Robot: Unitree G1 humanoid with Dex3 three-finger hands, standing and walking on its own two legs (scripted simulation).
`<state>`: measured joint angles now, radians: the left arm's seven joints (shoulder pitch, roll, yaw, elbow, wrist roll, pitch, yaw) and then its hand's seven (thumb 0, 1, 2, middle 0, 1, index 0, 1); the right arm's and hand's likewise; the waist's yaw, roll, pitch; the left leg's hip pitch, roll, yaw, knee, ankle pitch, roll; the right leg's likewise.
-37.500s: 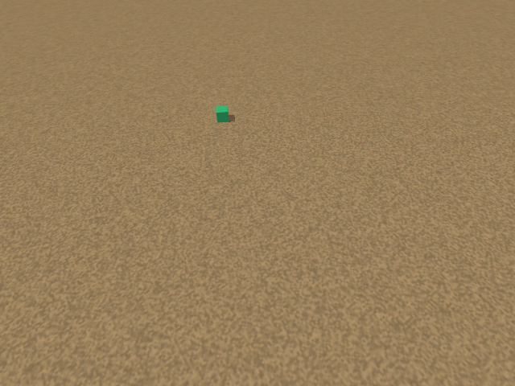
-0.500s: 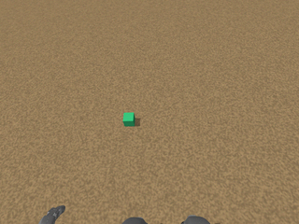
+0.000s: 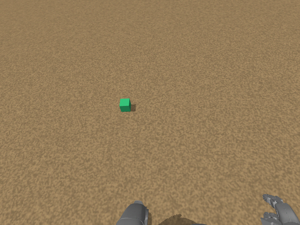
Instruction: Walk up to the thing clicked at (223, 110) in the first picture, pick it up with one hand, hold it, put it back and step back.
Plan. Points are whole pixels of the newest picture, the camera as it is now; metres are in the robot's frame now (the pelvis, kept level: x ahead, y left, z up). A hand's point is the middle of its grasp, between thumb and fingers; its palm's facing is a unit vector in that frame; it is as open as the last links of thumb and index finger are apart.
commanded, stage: step back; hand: left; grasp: from above
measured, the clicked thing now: (125, 105) +1.04 +0.33 -0.71
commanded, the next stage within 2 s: stand in 1.14 s
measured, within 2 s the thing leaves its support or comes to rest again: neither
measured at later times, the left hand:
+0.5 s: hand out of the picture -0.05 +0.28 -0.13, palm faces +0.11 -0.91 -0.39, open 7.4 cm
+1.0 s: hand out of the picture -0.01 +0.29 -0.14, palm faces +0.14 -0.91 -0.40, open 7.4 cm
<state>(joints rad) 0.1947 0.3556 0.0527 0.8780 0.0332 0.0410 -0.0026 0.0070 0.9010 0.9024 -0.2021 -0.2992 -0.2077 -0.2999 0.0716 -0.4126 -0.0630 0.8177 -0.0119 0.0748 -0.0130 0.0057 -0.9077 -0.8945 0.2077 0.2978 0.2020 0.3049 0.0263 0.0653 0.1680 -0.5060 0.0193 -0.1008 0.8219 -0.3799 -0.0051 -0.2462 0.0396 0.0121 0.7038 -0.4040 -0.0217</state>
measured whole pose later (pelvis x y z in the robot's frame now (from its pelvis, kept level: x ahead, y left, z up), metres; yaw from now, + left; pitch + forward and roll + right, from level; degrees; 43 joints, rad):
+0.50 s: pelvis -0.08 -0.01 +0.01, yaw +5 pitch -4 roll +2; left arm 0.26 0.42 0.08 0.96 0.02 0.01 -0.04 0.01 0.90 0.90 -0.20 -0.30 -0.21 -0.30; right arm 0.28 -0.35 -0.05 0.98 -0.05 0.00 0.03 0.01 -0.91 -0.89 0.21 0.30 0.20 0.31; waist 0.01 -0.03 0.03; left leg -0.16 0.01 -0.01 0.54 -0.32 -0.01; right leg -0.34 -0.03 -0.01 0.73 -0.41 -0.01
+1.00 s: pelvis -0.03 +0.01 +0.01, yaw +6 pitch -3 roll +1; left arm 0.20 0.38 0.04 0.97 0.00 -0.01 0.01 0.01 0.90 0.90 -0.20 -0.30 -0.21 -0.30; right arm 0.14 -0.35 -0.04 1.00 -0.02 0.00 0.01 0.01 -0.91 -0.89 0.21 0.30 0.20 0.30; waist 0.05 -0.01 0.12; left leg -0.32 0.02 0.02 0.61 -0.24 -0.02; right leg -0.26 -0.05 -0.02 0.68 -0.37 0.00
